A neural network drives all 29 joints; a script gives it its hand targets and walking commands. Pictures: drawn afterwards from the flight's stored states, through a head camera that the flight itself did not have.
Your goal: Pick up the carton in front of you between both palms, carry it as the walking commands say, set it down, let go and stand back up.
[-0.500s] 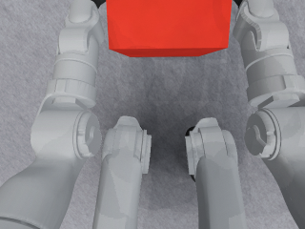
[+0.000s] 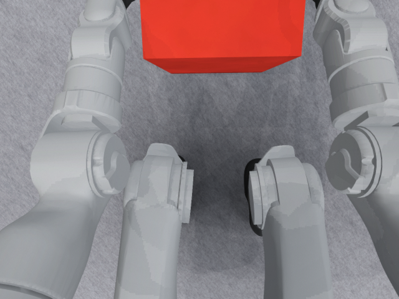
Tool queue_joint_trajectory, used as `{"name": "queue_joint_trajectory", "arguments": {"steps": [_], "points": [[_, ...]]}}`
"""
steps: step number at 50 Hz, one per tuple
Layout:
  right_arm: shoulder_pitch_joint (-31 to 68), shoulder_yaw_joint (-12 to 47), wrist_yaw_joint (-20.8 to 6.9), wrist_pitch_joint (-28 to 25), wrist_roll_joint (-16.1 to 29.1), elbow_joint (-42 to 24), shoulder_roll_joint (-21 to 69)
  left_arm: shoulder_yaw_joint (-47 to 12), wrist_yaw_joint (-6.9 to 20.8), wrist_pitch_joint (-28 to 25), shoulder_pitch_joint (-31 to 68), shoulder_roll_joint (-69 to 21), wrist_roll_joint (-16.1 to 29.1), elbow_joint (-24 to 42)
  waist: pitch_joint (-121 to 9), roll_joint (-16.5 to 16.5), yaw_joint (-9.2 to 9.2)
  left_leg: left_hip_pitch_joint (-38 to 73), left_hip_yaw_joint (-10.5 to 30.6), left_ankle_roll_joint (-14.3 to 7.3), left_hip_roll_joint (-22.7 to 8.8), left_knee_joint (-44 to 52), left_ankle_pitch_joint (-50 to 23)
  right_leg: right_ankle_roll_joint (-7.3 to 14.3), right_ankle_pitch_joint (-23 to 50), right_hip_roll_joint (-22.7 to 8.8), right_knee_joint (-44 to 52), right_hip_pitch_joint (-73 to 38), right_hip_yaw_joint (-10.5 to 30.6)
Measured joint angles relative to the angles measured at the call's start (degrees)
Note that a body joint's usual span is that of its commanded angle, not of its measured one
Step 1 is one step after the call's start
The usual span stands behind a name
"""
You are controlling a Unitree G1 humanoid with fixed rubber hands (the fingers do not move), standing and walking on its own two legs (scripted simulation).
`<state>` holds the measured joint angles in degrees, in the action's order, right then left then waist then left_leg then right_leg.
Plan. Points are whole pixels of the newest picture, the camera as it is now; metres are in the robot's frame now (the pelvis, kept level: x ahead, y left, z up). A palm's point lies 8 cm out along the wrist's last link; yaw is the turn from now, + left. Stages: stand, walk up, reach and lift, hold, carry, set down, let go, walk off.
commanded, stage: set down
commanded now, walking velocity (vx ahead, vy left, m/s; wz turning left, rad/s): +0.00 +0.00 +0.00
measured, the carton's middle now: (218, 7) +0.55 +0.01 -0.24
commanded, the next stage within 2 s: let go in 1.76 s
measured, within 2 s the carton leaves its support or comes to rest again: neither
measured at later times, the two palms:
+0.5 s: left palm out of the picture +0.55 +0.17 -0.18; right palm out of the picture +0.56 -0.15 -0.18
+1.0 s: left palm out of the picture +0.57 +0.19 -0.08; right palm out of the picture +0.58 -0.18 -0.08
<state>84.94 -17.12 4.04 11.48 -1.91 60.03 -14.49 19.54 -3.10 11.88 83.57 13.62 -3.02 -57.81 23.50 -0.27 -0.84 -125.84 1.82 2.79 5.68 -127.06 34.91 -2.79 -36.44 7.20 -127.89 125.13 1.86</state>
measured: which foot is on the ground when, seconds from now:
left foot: down 0.00-1.00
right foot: down 0.00-1.00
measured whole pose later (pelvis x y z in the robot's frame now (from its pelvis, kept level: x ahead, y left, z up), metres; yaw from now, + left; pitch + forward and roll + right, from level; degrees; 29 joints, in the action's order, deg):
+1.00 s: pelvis +0.00 +0.00 +0.03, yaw +0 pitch +38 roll +0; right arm 84.2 -8.7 6.3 9.7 9.2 59.2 -21.6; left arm 9.5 -6.4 9.3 83.6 21.1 9.3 -59.0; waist 15.0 -0.3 -0.5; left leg -124.9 0.6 0.9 3.0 -119.7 33.2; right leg -0.8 -34.8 3.4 -120.5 124.1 0.6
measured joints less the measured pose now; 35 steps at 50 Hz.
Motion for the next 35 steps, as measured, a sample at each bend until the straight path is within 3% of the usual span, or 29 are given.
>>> {"name": "queue_joint_trajectory", "arguments": {"steps": [8, 16, 20, 25, 30, 35], "points": [[1.1, -2.2, -3.2, -0.4, -1.9, -0.5, -0.2, 2.1, 3.1, -0.5, 1.2, 0.2, -2.1, 0.2, 2.4, 0.0, 0.03, 0.7, -0.2, -0.2, -0.4, -0.4, -0.2, 0.3, 0.3, -0.5, -0.4, -0.6, -0.2], [2.2, -4.3, -4.6, -1.1, -3.4, -1.6, -0.1, 4.6, 4.9, -1.1, 2.3, 0.5, -3.8, 1.1, 4.9, -0.1, 0.16, 1.5, -0.2, -0.3, -0.8, -1.0, 0.3, 0.7, -0.2, -0.9, -1.1, -1.4, -0.6], [2.2, -4.3, -4.7, -1.8, -3.2, -2.3, -0.1, 4.5, 5.3, -1.8, 2.9, 0.9, -3.6, 0.8, 6.1, 0.1, 0.10, 1.9, -0.2, -0.2, -0.9, -1.5, 0.8, 0.8, -0.7, -1.1, -1.6, -1.8, -0.8], [2.4, -2.0, -3.9, -3.9, -2.7, 0.1, -0.9, 2.7, 4.0, -4.1, 3.2, 2.0, -2.9, -2.0, 6.4, 0.1, 0.24, 1.9, -0.3, -0.1, -1.0, -2.2, 1.6, 0.9, -1.5, -1.4, -2.3, -1.8, -0.9], [2.1, 4.1, 0.3, -5.9, 3.9, 3.5, -4.9, -3.1, -0.6, -6.7, 2.8, 5.6, 4.0, -6.1, 6.2, 0.3, 0.33, 1.2, -0.6, -0.4, -1.6, -2.3, 2.0, 1.2, -1.9, -2.1, -2.4, -1.1, -1.1], [1.9, 10.5, 1.3, -6.8, 12.0, 4.0, -9.0, -9.5, -1.7, -8.0, 2.7, 9.6, 12.2, -7.0, 4.6, 0.2, 0.29, -0.4, -1.3, -1.3, -2.7, -2.8, 1.7, 1.9, -1.6, -3.2, -2.8, 0.5, -1.7]]}}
